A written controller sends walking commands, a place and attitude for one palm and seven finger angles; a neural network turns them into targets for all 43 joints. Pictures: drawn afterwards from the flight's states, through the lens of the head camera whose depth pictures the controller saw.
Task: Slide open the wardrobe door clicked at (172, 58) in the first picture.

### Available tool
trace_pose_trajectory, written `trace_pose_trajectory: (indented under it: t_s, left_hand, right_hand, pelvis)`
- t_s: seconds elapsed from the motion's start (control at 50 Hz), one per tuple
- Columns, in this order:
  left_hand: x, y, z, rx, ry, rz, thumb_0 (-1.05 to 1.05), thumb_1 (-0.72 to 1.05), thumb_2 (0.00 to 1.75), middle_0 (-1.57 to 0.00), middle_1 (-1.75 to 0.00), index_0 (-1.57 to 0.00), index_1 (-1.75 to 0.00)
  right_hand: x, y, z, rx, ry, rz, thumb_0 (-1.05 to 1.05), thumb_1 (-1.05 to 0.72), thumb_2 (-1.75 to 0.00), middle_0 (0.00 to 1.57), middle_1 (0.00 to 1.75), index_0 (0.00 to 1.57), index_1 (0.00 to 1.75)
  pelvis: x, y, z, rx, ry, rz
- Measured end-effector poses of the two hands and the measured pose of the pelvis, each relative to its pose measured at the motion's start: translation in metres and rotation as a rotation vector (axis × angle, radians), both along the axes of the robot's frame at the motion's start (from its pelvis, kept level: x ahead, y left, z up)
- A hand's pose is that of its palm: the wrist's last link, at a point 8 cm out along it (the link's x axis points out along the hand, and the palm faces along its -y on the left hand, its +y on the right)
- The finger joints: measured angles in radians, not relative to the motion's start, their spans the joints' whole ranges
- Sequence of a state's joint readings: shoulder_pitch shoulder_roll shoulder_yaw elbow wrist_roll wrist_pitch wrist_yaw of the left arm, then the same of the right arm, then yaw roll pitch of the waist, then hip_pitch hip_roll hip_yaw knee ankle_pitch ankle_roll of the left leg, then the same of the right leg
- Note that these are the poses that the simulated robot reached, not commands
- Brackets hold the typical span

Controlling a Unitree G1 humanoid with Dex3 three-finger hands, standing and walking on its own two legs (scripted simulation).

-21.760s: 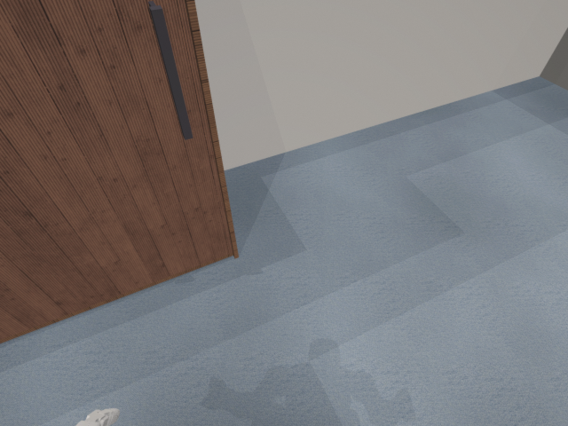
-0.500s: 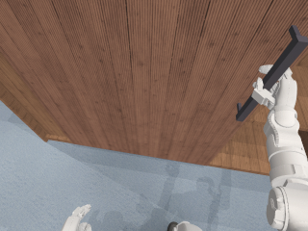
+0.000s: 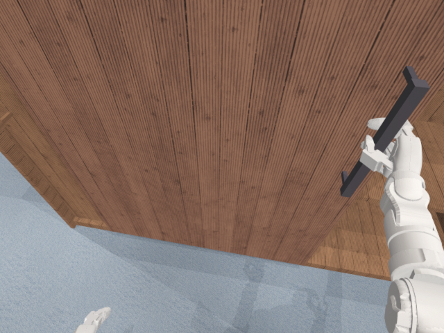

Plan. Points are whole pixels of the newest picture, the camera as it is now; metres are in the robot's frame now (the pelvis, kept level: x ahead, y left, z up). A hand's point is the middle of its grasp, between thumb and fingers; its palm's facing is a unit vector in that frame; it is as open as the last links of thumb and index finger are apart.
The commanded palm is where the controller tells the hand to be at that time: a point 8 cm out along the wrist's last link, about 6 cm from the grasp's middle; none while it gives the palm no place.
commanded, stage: loosen the grip on the handle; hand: right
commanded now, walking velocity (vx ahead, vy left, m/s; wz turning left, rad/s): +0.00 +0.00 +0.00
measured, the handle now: (372, 142) +0.48 -0.26 +0.09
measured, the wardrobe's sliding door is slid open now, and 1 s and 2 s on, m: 0.68 0.68 0.68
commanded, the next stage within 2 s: slip the hand off the handle in 0.56 s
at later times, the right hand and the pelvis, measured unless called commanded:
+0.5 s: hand (374, 153) +0.43 -0.24 +0.11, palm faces +0.30 +0.94 -0.17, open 13.6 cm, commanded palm +0.39 -0.28 +0.12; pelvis -0.03 -0.01 -0.01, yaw -1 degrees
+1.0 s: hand (398, 154) +0.43 -0.29 +0.11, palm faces +0.34 +0.92 -0.18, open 14.4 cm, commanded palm +0.39 -0.32 +0.12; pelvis -0.02 -0.02 -0.01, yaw -1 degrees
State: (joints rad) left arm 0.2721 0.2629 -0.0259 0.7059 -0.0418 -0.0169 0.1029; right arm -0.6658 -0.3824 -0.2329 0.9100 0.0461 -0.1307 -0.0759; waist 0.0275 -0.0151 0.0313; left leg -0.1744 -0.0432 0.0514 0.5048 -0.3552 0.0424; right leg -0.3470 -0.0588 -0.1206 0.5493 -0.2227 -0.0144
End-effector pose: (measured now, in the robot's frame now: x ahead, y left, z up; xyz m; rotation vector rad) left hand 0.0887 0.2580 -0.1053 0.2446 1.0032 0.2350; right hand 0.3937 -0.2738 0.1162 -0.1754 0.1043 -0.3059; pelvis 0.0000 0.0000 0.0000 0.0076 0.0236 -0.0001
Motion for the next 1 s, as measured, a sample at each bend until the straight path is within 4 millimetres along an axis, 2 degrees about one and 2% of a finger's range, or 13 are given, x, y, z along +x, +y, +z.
trace_pose_trajectory:
  t_s: [0.06,0.1,0.18,0.34,0.44,0.52,0.6,0.76,1.0]
  left_hand:
    - [0.004,-0.006,0.006,-0.026,-0.053,-0.022,0.01,0.90,0.90,-0.20,-0.30,-0.20,-0.30]
    - [0.004,-0.006,0.010,-0.026,-0.089,-0.039,0.01,0.90,0.90,-0.21,-0.30,-0.20,-0.30]
    - [-0.003,0.000,0.009,-0.017,-0.096,-0.050,0.01,0.90,0.90,-0.21,-0.30,-0.20,-0.30]
    - [-0.047,0.013,0.003,0.025,0.016,-0.004,0.01,0.90,0.90,-0.20,-0.30,-0.20,-0.30]
    - [-0.074,0.012,-0.001,0.034,0.071,0.034,0.01,0.90,0.90,-0.20,-0.30,-0.20,-0.30]
    - [-0.088,0.005,-0.003,0.026,0.098,0.055,0.01,0.90,0.90,-0.20,-0.30,-0.20,-0.30]
    - [-0.094,-0.003,-0.007,0.008,0.116,0.057,0.01,0.90,0.90,-0.20,-0.30,-0.20,-0.30]
    - [-0.084,-0.015,-0.009,-0.018,0.094,0.044,0.01,0.90,0.90,-0.20,-0.30,-0.20,-0.30]
    - [-0.064,-0.008,-0.003,0.016,0.066,0.027,0.01,0.90,0.90,-0.20,-0.30,-0.20,-0.30]
  right_hand:
    - [0.008,-0.007,-0.001,0.052,0.062,0.008,-0.07,-0.65,-0.77,0.34,1.31,0.34,1.40]
    - [0.007,-0.010,0.003,0.089,0.044,-0.004,-0.05,-0.60,-0.75,0.37,1.33,0.36,1.40]
    - [0.000,-0.012,0.008,0.019,-0.013,-0.008,-0.03,-0.41,-0.66,0.39,1.35,0.41,1.40]
    - [-0.002,-0.010,0.005,0.012,0.001,-0.002,0.00,0.20,-0.37,0.34,1.31,0.40,1.36]
    - [-0.001,-0.012,-0.001,0.021,0.000,-0.014,-0.01,0.41,-0.27,0.34,1.28,0.37,1.30]
    - [0.002,-0.013,0.001,0.010,-0.009,-0.012,-0.01,0.48,-0.23,0.31,1.24,0.33,1.25]
    - [0.006,-0.010,0.001,0.016,-0.002,-0.006,-0.01,0.52,-0.22,0.28,1.20,0.29,1.20]
    - [0.009,-0.012,0.000,0.018,-0.005,-0.009,-0.02,0.54,-0.21,0.26,1.16,0.31,1.19]
    - [0.000,-0.056,0.003,0.010,0.002,-0.055,-0.02,0.54,-0.20,0.25,1.15,0.30,1.18]
  pelvis:
    - [-0.004,0.001,0.001,-0.016,0.041,-0.010]
    - [-0.007,0.001,0.000,-0.017,0.056,-0.016]
    - [-0.016,0.001,-0.006,-0.013,0.072,-0.016]
    - [-0.030,-0.002,-0.011,0.006,0.093,-0.035]
    - [-0.033,-0.006,-0.011,0.009,0.099,-0.026]
    - [-0.032,-0.009,-0.011,0.013,0.095,-0.024]
    - [-0.030,-0.012,-0.011,0.015,0.097,-0.025]
    - [-0.026,-0.016,-0.011,0.014,0.100,-0.018]
    - [-0.022,-0.015,-0.012,0.020,0.109,-0.026]
